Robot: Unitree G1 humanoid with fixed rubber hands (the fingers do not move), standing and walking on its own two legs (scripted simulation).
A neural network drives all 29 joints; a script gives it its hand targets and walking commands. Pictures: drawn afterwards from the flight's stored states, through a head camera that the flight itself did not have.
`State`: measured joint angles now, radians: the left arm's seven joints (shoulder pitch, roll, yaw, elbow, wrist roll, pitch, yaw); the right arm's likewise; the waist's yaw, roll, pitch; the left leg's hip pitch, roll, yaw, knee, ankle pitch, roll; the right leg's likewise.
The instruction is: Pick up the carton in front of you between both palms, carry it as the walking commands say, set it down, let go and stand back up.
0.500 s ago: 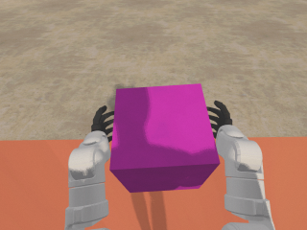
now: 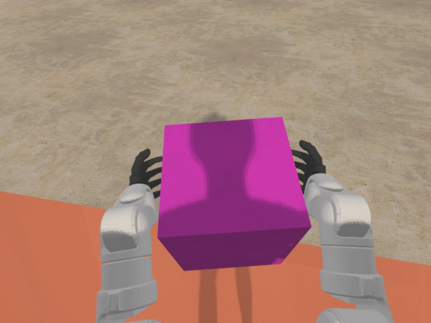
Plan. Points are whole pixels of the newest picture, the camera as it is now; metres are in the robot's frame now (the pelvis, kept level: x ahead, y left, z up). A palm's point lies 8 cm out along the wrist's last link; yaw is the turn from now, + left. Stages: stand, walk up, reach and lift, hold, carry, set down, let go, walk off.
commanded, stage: carry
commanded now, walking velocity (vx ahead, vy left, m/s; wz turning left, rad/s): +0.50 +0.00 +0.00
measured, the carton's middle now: (228, 201) +0.34 -0.01 +0.06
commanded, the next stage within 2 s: none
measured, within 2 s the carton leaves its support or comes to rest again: neither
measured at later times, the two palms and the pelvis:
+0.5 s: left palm (144, 112) +0.60 +0.17 +0.10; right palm (261, 103) +0.61 -0.13 +0.10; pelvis +0.28 +0.01 -0.02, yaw +0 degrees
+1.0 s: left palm (164, 72) +0.91 +0.16 +0.06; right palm (249, 66) +0.91 -0.15 +0.06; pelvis +0.59 +0.01 -0.06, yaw +1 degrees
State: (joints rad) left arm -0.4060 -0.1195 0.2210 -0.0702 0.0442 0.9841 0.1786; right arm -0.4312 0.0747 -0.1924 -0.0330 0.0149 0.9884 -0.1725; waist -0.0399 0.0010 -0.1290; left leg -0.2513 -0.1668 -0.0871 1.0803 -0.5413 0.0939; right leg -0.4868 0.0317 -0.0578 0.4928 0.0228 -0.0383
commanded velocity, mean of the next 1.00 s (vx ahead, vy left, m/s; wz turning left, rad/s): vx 0.50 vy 0.00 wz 0.00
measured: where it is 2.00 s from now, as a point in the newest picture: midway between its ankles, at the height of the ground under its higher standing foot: (215, 178)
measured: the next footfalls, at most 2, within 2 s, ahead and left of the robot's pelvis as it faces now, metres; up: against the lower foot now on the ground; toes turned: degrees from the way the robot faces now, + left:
left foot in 0.52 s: +0.43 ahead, +0.07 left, -0.04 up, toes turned +2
right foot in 1.02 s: +0.77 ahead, -0.05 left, -0.09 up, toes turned -2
